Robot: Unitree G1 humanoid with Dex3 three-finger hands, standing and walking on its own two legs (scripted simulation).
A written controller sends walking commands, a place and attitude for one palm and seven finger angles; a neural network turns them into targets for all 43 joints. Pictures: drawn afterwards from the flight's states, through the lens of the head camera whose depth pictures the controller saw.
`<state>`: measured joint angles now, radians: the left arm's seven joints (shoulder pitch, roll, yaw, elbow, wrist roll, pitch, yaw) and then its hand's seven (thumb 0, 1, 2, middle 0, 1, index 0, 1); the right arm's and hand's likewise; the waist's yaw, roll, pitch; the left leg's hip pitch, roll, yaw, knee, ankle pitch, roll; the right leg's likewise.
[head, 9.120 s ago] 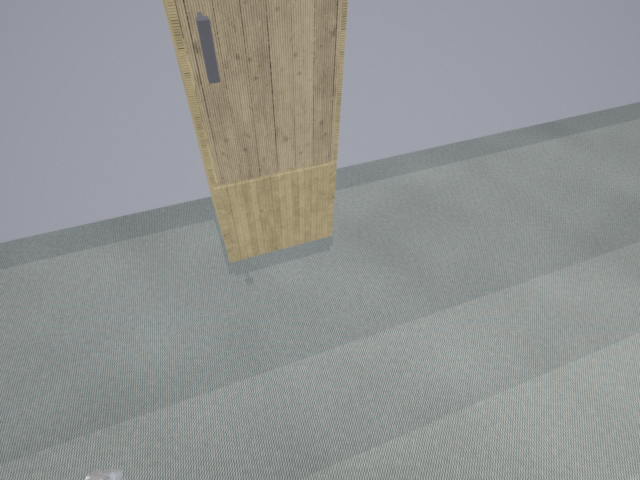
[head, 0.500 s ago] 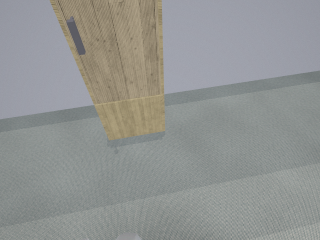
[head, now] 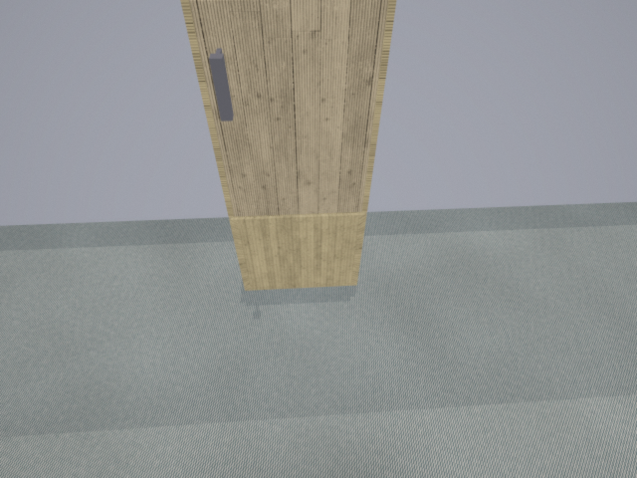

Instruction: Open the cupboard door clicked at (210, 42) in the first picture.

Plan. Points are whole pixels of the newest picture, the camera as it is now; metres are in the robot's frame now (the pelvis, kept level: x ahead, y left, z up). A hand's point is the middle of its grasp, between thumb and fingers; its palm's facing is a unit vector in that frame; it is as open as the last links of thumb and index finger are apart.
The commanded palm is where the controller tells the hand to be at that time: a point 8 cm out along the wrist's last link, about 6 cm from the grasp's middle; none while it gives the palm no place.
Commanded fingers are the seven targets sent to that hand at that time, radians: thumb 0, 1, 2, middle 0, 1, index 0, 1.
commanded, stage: take the last steps up to it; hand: left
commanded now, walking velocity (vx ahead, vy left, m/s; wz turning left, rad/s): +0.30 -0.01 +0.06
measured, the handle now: (223, 84) +0.88 +0.27 +0.08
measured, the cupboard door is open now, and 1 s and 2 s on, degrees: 0 0 0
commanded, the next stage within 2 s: come to a stop and stand still in 0.86 s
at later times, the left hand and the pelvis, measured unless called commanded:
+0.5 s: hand out of the picture +0.03 +0.15 -0.18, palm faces +0.18 -0.98 -0.13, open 7.4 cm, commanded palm none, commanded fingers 0.00 0.90 0.90 -0.20 -0.30 -0.20 -0.30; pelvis +0.14 +0.01 -0.01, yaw +3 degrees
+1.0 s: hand (232, 321) +0.42 +0.19 -0.17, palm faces -0.01 -0.97 -0.24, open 7.4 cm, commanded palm none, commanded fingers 0.00 0.90 0.90 -0.20 -0.30 -0.20 -0.30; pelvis +0.31 +0.00 -0.02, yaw +0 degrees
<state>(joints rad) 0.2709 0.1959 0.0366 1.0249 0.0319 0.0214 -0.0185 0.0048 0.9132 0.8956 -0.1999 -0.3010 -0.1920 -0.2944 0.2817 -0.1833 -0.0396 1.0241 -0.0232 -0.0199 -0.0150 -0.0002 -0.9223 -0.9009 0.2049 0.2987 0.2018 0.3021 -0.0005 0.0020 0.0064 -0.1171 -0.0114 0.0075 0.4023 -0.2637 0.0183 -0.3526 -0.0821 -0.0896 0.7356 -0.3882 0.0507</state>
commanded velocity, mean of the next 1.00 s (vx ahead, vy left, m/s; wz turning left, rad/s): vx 0.21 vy -0.01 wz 0.00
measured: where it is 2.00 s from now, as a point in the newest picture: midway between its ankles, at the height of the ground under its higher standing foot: (311, 472)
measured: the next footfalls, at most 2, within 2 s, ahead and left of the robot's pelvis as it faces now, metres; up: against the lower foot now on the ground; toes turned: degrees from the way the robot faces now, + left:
right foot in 0.06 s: +0.09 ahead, -0.13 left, +0.00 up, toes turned -6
left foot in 0.52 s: +0.26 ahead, +0.15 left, +0.00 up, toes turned +11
